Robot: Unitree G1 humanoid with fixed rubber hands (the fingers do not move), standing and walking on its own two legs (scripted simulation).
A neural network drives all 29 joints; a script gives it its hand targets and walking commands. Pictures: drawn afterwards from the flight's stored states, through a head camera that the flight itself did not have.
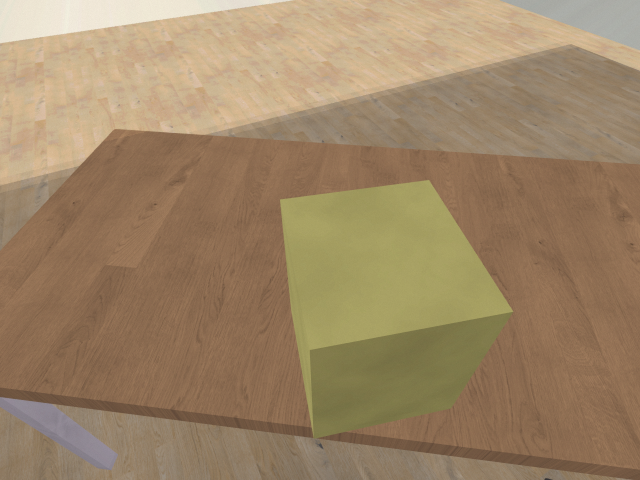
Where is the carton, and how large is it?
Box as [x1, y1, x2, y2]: [280, 180, 512, 438]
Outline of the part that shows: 428,180 280,199 291,311 314,438 450,408 512,312 507,302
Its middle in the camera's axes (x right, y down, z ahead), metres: +0.07 +0.10 +0.52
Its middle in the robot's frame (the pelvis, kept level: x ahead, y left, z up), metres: +0.35 -0.04 +0.03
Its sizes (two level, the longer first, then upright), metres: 0.210 0.200 0.250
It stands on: a table, 0.67 m high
